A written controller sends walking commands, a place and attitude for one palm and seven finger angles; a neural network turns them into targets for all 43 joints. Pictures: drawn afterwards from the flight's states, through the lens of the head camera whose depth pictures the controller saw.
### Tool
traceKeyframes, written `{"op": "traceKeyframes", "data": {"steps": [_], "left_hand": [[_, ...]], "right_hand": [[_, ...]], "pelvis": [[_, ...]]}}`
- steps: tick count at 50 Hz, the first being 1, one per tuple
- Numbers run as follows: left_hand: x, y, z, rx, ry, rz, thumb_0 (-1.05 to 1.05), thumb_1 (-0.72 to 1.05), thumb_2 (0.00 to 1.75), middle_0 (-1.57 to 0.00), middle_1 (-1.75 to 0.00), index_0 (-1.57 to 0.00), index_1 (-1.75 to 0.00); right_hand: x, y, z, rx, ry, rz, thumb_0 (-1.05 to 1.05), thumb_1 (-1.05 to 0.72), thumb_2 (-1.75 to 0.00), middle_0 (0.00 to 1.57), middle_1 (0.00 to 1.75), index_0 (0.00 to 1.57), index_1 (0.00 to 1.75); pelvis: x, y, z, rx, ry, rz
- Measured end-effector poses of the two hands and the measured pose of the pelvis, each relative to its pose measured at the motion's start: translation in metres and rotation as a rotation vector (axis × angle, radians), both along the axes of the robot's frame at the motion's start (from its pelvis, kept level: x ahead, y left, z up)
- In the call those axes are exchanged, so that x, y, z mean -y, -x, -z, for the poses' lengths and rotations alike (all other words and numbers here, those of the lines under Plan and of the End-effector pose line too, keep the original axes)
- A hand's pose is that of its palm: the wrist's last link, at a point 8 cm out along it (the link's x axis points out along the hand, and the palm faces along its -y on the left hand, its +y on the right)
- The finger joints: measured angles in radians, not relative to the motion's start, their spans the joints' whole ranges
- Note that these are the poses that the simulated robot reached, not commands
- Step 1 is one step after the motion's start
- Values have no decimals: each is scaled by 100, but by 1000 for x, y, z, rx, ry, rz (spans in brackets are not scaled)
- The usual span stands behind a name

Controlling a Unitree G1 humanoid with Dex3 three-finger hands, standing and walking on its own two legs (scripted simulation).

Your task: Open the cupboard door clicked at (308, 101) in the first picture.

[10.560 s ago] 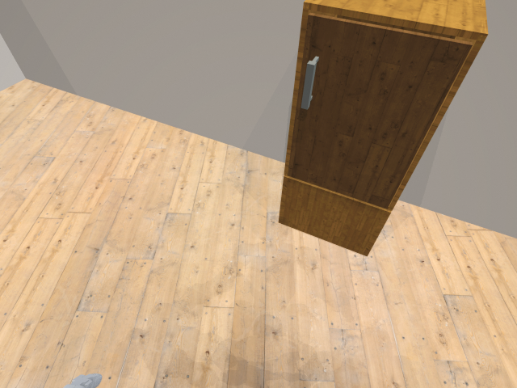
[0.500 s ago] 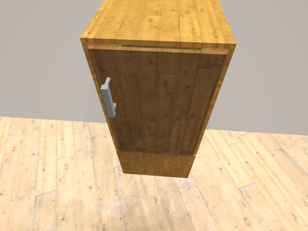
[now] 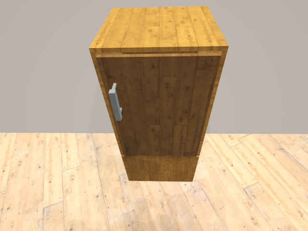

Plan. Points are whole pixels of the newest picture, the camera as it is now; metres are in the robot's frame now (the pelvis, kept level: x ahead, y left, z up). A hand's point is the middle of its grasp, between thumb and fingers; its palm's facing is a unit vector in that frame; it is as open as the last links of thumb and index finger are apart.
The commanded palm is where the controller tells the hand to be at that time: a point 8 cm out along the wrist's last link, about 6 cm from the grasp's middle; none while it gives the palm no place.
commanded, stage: come to a stop and stand still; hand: left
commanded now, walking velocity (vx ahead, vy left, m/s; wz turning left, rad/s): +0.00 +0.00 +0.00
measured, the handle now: (116, 102) +0.55 +0.17 +0.01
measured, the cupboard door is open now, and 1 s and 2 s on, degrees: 0 0 0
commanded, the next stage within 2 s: look again from close up in 0.10 s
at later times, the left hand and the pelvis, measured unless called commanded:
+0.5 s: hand out of the picture +0.01 +0.14 -0.17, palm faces +0.01 -0.99 -0.17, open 7.3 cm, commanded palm none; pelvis +0.02 -0.02 +0.00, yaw -1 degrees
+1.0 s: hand (102, 186) +0.24 +0.16 -0.01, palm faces +0.21 -0.98 -0.03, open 7.6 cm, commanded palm +0.15 +0.21 -0.05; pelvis +0.03 -0.03 -0.02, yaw +1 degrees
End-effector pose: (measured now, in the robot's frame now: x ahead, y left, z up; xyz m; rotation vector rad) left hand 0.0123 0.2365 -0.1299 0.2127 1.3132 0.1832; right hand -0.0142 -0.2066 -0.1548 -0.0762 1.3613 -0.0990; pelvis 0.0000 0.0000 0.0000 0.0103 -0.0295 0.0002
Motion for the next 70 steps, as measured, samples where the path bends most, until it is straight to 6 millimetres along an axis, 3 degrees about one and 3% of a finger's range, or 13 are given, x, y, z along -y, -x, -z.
{"op": "traceKeyframes", "data": {"steps": [6, 15, 22, 40, 42, 47, 50, 52, 54, 56, 60, 64, 70], "left_hand": [[8, 12, 0, -36, 10, -10, 0, 91, 90, -19, -30, -20, -30], [37, 21, 8, -95, 74, -20, 0, 91, 90, -20, -30, -20, -30], [49, 12, 11, -108, 95, -21, 1, 92, 90, -20, -30, -20, -30], [43, -33, 8, -41, 46, -17, 1, 92, 90, -20, -30, -20, -30], [36, -62, -10, 144, 35, -98, 2, 93, 90, -20, -30, -20, -30], [28, -162, -96, 814, 9, -95, 2, 89, 88, -20, -33, -20, -33], [32, -196, -124, 1122, 75, -16, 1, 84, 86, -20, -36, -20, -35], [38, -200, -128, 1271, 132, 72, 1, 80, 84, -20, -38, -20, -38], [43, -194, -120, 1342, 174, 168, 1, 76, 83, -20, -40, -21, -40], [43, -182, -103, 1329, 210, 201, 0, 71, 81, -21, -43, -21, -43], [31, -152, -72, 1230, 210, 110, 1, 61, 77, -22, -49, -22, -49], [19, -139, -76, 1240, 134, 74, 1, 52, 73, -23, -55, -23, -55], [11, -165, -100, 1309, 146, 191, 1, 38, 67, -23, -64, -24, -64]], "right_hand": [[1, -1, 1, -8, -8, 0, 0, -91, -90, 20, 30, 20, 30], [20, -12, -5, -17, 32, 1, 0, -91, -90, 20, 30, 20, 30], [31, -23, -10, -27, 56, -2, 0, -91, -90, 19, 30, 20, 30], [44, -54, -11, -23, 64, -16, 1, -92, -90, 20, 30, 20, 30], [50, -67, -16, 72, 92, -10, 1, -92, -90, 20, 30, 20, 30], [70, -128, -34, 432, 155, -27, 1, -92, -90, 20, 30, 20, 30], [82, -170, -47, 617, 180, -55, 1, -91, -90, 20, 30, 20, 30], [88, -197, -55, 726, 194, -84, 1, -91, -90, 20, 30, 20, 30], [92, -221, -61, 815, 206, -117, 1, -91, -90, 20, 30, 20, 30], [93, -241, -64, 880, 217, -146, 1, -91, -90, 20, 30, 20, 30], [83, -266, -62, 943, 219, -189, 1, -91, -90, 19, 30, 20, 30], [62, -267, -46, 913, 188, -228, 1, -91, -90, 19, 30, 20, 30], [33, -230, -9, 773, 103, -219, 1, -91, -90, 20, 30, 20, 30]], "pelvis": [[3, 0, -1, -11, -6, 6], [12, -7, -3, -19, -6, 12], [19, -16, -4, -22, -3, 12], [31, -37, -4, -24, 5, 2], [31, -38, -3, -25, 5, 4], [30, -34, 6, -63, 2, -36], [33, -27, 20, -128, -3, -22], [35, -23, 34, -171, -8, -12], [38, -19, 48, -203, -10, -7], [39, -16, 62, -225, -12, -7], [41, -13, 81, -248, 2, -19], [41, -10, 89, -252, 33, -37], [39, -1, 89, -254, 63, -50]]}}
